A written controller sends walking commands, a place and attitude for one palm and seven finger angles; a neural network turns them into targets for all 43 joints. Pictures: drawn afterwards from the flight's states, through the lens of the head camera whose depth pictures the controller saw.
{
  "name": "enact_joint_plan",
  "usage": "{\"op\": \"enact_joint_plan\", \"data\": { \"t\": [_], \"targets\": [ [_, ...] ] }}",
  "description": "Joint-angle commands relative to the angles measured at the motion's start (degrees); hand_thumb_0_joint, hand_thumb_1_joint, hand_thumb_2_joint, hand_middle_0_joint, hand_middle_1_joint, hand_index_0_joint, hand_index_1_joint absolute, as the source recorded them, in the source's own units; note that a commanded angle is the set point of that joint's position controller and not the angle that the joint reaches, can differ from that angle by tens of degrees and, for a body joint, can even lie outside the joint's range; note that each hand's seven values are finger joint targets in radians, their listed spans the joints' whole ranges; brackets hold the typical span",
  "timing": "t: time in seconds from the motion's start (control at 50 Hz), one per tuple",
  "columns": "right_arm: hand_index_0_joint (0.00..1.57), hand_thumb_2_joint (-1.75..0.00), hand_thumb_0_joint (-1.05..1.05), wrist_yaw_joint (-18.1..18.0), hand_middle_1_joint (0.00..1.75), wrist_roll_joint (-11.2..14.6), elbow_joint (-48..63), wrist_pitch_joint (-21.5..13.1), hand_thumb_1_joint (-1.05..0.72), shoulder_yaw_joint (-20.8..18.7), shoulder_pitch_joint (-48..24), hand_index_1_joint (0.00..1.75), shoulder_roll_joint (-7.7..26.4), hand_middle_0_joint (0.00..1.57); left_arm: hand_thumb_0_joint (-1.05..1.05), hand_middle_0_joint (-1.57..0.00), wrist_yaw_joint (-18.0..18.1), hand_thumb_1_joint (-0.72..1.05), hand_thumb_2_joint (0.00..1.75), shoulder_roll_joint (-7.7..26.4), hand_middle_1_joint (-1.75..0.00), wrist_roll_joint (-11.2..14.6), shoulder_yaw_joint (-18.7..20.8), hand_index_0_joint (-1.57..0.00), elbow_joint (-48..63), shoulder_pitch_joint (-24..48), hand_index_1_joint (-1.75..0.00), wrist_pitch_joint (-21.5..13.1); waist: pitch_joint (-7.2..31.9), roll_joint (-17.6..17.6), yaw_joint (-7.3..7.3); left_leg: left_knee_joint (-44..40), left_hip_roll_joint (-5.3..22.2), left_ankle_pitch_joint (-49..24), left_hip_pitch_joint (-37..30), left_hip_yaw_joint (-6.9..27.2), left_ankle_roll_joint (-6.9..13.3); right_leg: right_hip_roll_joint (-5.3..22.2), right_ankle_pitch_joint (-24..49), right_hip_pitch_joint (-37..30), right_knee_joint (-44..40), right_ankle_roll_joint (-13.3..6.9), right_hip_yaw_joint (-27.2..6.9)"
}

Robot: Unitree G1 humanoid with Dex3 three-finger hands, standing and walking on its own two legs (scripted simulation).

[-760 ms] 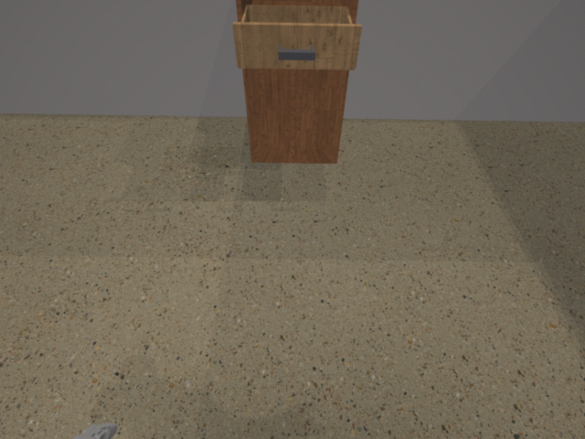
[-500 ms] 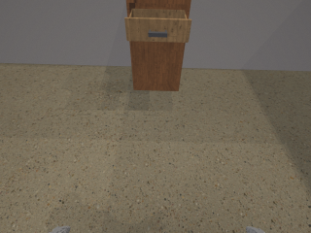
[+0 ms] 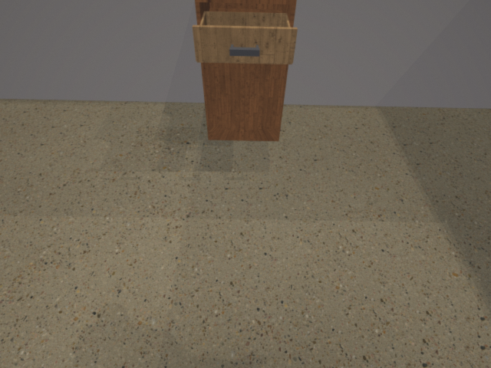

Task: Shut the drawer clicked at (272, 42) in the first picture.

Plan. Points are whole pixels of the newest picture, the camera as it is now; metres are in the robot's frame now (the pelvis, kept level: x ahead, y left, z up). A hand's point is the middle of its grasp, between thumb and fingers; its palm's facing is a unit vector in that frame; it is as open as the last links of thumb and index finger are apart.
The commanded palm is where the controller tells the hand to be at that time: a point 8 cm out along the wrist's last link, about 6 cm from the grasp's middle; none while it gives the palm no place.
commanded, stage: stand and wait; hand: left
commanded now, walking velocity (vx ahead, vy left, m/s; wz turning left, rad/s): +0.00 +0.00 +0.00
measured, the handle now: (244, 49) +1.27 +0.08 -0.04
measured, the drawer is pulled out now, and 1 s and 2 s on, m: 0.29 0.29 0.29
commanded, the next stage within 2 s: look at it before walking up in 0.24 s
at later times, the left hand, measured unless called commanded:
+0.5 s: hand out of the picture +0.07 +0.25 -0.16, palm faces -0.03 -0.95 -0.32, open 7.4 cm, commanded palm none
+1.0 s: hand out of the picture +0.08 +0.25 -0.15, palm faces -0.03 -0.94 -0.33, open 7.4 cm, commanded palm none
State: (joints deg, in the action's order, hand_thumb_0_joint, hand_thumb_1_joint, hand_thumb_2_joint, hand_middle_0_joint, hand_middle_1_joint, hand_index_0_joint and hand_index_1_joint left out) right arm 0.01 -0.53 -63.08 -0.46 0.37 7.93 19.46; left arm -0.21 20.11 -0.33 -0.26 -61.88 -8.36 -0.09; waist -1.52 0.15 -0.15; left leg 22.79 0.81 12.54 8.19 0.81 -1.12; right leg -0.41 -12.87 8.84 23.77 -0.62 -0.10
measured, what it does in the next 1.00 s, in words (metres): stands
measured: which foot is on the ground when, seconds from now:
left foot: down 0.00-1.00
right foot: down 0.00-1.00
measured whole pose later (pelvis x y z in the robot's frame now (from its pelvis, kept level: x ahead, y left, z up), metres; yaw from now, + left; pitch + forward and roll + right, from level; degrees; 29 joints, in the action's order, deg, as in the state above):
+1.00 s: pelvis +0.00 +0.00 +0.00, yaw -1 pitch -2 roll +0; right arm 0.1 -0.4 -63.6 -0.9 0.4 6.8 19.1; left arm -0.2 19.8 -0.5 -0.4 -62.3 -8.0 -0.6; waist -1.8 0.4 -0.3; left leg 20.5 0.9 11.5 7.3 0.2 -1.0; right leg -0.5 -11.5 8.1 21.4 -0.4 -0.7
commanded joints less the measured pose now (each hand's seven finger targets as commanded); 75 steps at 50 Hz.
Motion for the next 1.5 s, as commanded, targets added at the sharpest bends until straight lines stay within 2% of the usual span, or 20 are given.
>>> {"op": "enact_joint_plan", "data": {
  "t": [0.0, 0.58, 0.96, 0.98, 1.0, 1.04, 1.1, 1.16, 1.22, 1.26, 1.28, 1.3, 1.32, 1.34, 1.36, 1.38, 1.4, 1.42, 1.44, 1.48],
  "targets": [
    [0.2, -0.9, 0.0, -0.74, 0.3, -0.08, 3.55, -1.42, -0.9, -2.16, -3.5, 0.3, 11.51, 0.2, 0.0, -0.2, 0.77, 0.9, 0.9, 11.44, -0.3, -0.2, 2.29, -0.2, 3.71, 2.87, -0.3, -1.29, 2.28, 0.33, 0.03, -3.98, 5.48, -4.96, 0.9, 4.81, 2.66, 7.24, 2.93, 0.8, -5.46, -1.41, -6.55],
    [0.2, -0.9, 0.0, -0.81, 0.3, 0.08, 2.87, -1.65, -0.9, -2.23, -3.33, 0.3, 11.36, 0.2, 0.0, -0.2, 0.86, 0.9, 0.9, 11.16, -0.3, -0.28, 2.24, -0.2, 3.06, 1.9, -0.3, -1.62, 3.95, -0.17, 0.01, -4.21, 6.13, -9.0, -1.29, 4.46, 2.48, 7.3, 9.42, -0.53, -5.08, -1.23, -6.38],
    [0.2, -0.9, 0.0, -0.79, 0.3, 0.1, 2.91, -1.66, -0.9, -2.17, -3.65, 0.3, 11.6, 0.2, 0.0, -0.2, 0.82, 0.9, 0.9, 11.2, -0.3, -0.32, 2.22, -0.2, 3.03, 2.07, -0.3, -1.65, 3.98, 0.02, 0.03, -4.94, 6.24, -9.49, -1.96, 4.53, 2.43, 7.29, 9.84, -0.95, -5.64, -1.13, -6.36],
    [0.2, -0.9, 0.0, -0.67, 0.3, -0.16, 1.83, -1.23, -0.9, -1.18, -1.93, 0.3, 7.21, 0.2, 0.0, -0.2, 0.99, 0.9, 0.9, 6.83, -0.3, -0.2, 1.41, -0.2, 1.99, -0.02, -0.3, -1.13, 5.25, 0.15, 0.03, -4.32, 6.22, -7.32, -2.67, 3.43, 1.79, 7.12, 7.23, -1.25, -5.58, -0.64, -6.27],
    [0.2, -0.9, 0.0, -0.48, 0.3, -0.37, 1.1, -0.63, -0.9, -0.59, 0.33, 0.3, 4.18, 0.2, 0.0, -0.2, 1.0, 0.9, 0.9, 4.1, -0.3, -0.34, 0.8, -0.2, 1.21, -2.21, -0.3, -0.39, 4.42, 0.2, -0.05, -3.5, 5.72, -0.65, -2.02, 2.4, 1.32, 6.56, -0.98, -0.21, -5.37, -0.38, -6.56],
    [0.2, -0.9, 0.0, -0.28, 0.3, -0.74, 0.99, -0.07, -0.9, -0.96, 2.22, 0.3, 4.01, 0.2, 0.0, -0.2, 0.46, 0.9, 0.9, 4.23, -0.3, -0.78, 1.23, -0.2, 1.25, -4.05, -0.3, 0.42, -0.59, 1.18, -0.33, -2.94, 4.93, 13.16, 2.42, 1.81, 1.69, 5.66, -15.26, 3.67, -6.12, -1.26, -8.52],
    [0.2, -0.9, 0.0, -0.2, 0.3, -0.98, 2.12, -0.13, -0.9, -1.65, 3.77, 0.3, 4.23, 0.2, 0.0, -0.2, -0.31, 0.9, 0.9, 4.04, -0.3, -1.0, 2.12, -0.2, 2.44, -6.31, -0.3, 0.65, -6.71, 1.26, -0.35, -1.09, 4.68, 20.68, 6.91, 1.71, 2.42, 4.66, -22.58, 8.83, -5.33, -3.08, -11.31],
    [0.2, -0.9, 0.0, -0.42, 0.3, -0.77, 2.58, -1.15, -0.9, -2.35, 6.91, 0.3, 3.89, 0.2, 0.0, -0.2, -0.65, 0.9, 0.9, 2.36, -0.3, -0.93, 2.75, -0.2, 3.4, -8.7, -0.3, -0.14, -5.88, -0.77, 0.06, 0.67, 6.89, 19.06, 4.95, 3.26, 4.18, 3.15, -18.43, 10.75, 0.3, -4.22, -10.73],
    [0.2, -0.9, 0.0, -0.67, 0.3, -0.37, 2.71, -2.0, -0.9, -3.38, 10.09, 0.3, 4.43, 0.2, 0.0, -0.2, -0.73, 0.9, 0.9, 0.12, -0.3, -0.96, 3.08, -0.2, 4.26, -10.29, -0.3, -1.15, -4.86, -5.0, 0.56, -0.09, 11.28, 17.04, 1.37, 7.67, 6.74, 0.36, -13.57, 14.67, 9.23, -3.78, -7.1],
    [0.2, -0.9, 0.0, -1.08, 0.3, -0.42, 1.91, -2.68, -0.9, -3.96, 13.88, 0.3, 4.4, 0.2, 0.0, -0.2, -0.73, 0.9, 0.9, -2.87, -0.3, -0.91, 2.98, -0.2, 5.06, -9.73, -0.3, -1.99, -4.91, -9.98, 1.48, -2.23, 15.88, 7.2, -4.47, 11.48, 9.36, -1.5, -8.36, 19.58, 17.19, -2.75, -1.45],
    [0.2, -0.9, 0.0, -1.23, 0.3, -0.48, 1.2, -2.87, -0.9, -4.07, 15.31, 0.3, 3.82, 0.2, 0.0, -0.2, -0.73, 0.9, 0.9, -3.83, -0.3, -0.88, 2.82, -0.2, 5.56, -8.74, -0.3, -2.34, -5.57, -12.14, 1.98, -1.85, 17.37, -0.89, -8.01, 11.29, 10.36, -1.07, -11.5, 22.59, 17.99, -2.12, 0.95],
    [0.2, -0.9, 0.0, -1.29, 0.3, -0.56, 0.7, -2.87, -0.9, -4.05, 16.23, 0.3, 2.94, 0.2, 0.0, -0.2, -0.74, 0.9, 0.9, -4.37, -0.3, -0.83, 2.94, -0.2, 5.78, -8.04, -0.3, -2.63, -6.2, -11.05, 2.12, 0.01, 17.89, -7.58, -7.95, 9.28, 10.41, -0.06, -13.84, 21.67, 16.63, -1.85, 2.48],
    [0.2, -0.9, 0.0, -1.32, 0.3, -0.54, 0.43, -2.77, -0.9, -3.9, 15.5, 0.3, 2.28, 0.2, 0.0, -0.2, -0.8, 0.9, 0.9, -4.58, -0.3, -0.86, 3.18, -0.2, 4.97, -10.23, -0.3, -2.92, -5.7, -7.23, 0.38, 5.7, 16.45, -12.14, -4.13, 5.57, 8.91, 0.15, -11.59, 14.99, 11.24, -2.38, 2.77],
    [0.2, -0.9, 0.0, -1.28, 0.3, -0.43, 1.38, -2.89, -0.9, -3.58, 12.5, 0.3, 1.09, 0.2, 0.0, -0.2, -0.72, 0.9, 0.9, -4.27, -0.3, -1.09, 3.89, -0.2, 2.26, -18.46, -0.3, -3.16, -2.34, -1.9, -3.85, 18.87, 11.74, -15.75, 7.08, -2.29, 5.76, 1.17, -2.78, -1.41, 3.86, -4.41, -1.07],
    [0.2, -0.9, 0.0, -0.83, 0.3, 0.32, 4.84, -3.82, -0.9, -2.81, 7.21, 0.3, -3.01, 0.2, 0.0, -0.2, 0.32, 0.9, 0.9, 1.8, -0.3, -1.51, 5.48, -0.2, -1.75, -30.09, -0.3, -3.93, 0.39, 17.13, -7.81, 39.74, 3.7, -3.45, 26.57, -11.31, 1.61, 14.35, 11.49, -17.56, -3.72, -9.51, -22.75],
    [0.2, -0.9, 0.0, -0.58, 0.3, -0.27, 8.48, -4.23, -0.9, -2.6, -1.68, 0.3, -2.36, 0.2, 0.0, -0.2, 1.2, 0.9, 0.9, 3.22, -0.3, -0.66, 5.37, -0.2, -4.45, -37.23, -0.3, -4.18, -2.28, 18.74, -10.33, 47.87, 1.3, 19.59, 36.88, -7.14, 0.88, 20.54, 32.63, -20.23, -5.23, -13.43, -33.66],
    [0.2, -0.9, 0.0, -0.64, 0.3, -0.59, 8.77, -4.41, -0.9, -2.84, -4.32, 0.3, -3.18, 0.2, 0.0, -0.2, 1.88, 0.9, 0.9, 0.49, -0.3, -1.15, 4.75, -0.2, -4.35, -36.37, -0.3, -4.07, -4.68, 8.78, -9.88, 50.47, 3.9, 18.69, 41.35, -3.51, 0.96, 20.5, 37.22, -21.05, -2.95, -15.9, -30.85],
    [0.2, -0.9, 0.0, -0.5, 0.3, -0.46, 8.78, -4.35, -0.9, -3.02, -5.21, 0.3, -4.14, 0.2, 0.0, -0.2, 2.24, 0.9, 0.9, -0.54, -0.3, -1.22, 4.44, -0.2, -3.64, -34.56, -0.3, -3.9, -5.67, 1.29, -8.55, 50.67, 5.36, 16.88, 43.58, -3.34, 0.94, 20.01, 32.88, -21.35, -2.17, -16.06, -28.25],
    [0.2, -0.9, 0.0, -0.19, 0.3, -0.63, 8.55, -4.04, -0.9, -3.11, -4.39, 0.3, -5.03, 0.2, 0.0, -0.2, 2.4, 0.9, 0.9, -1.82, -0.3, -1.53, 4.04, -0.2, -2.73, -31.9, -0.3, -3.98, -5.73, 0.55, -6.6, 48.55, 6.51, 15.27, 42.78, -2.82, 0.75, 18.66, 26.55, -18.6, -3.11, -14.52, -24.82],
    [0.2, -0.9, 0.0, 0.43, 0.3, -0.5, 8.46, -2.74, -0.9, -3.47, -2.14, 0.3, -6.35, 0.2, 0.0, -0.2, 2.43, 0.9, 0.9, -3.43, -0.3, -1.71, 3.54, -0.2, -1.41, -25.98, -0.3, -4.4, -6.37, 3.86, -2.5, 43.55, 6.91, 10.99, 38.23, -3.47, -0.28, 16.41, 18.48, -10.06, -7.74, -12.5, -19.34]
  ]
}}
